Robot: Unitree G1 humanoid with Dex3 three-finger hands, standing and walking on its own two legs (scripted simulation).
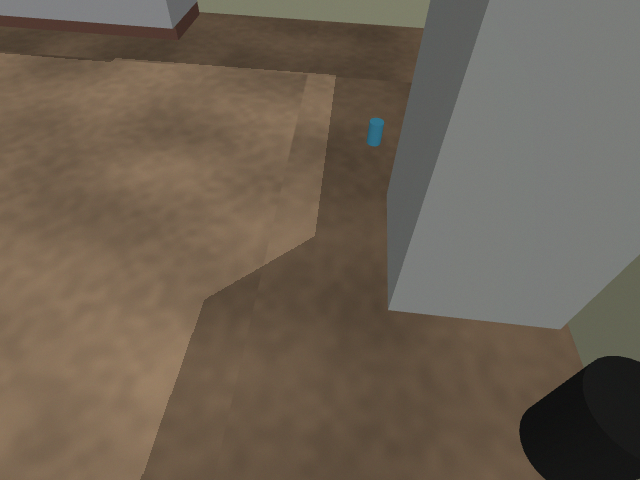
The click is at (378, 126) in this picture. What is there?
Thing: squat round
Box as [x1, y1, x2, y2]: [367, 118, 383, 145]
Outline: 372,118 369,122 367,143 370,145 378,145 380,142 383,120 380,118
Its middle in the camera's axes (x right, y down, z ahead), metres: +0.31 -0.58 +2.09
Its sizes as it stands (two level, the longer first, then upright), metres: 0.078 0.078 0.129
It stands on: the floor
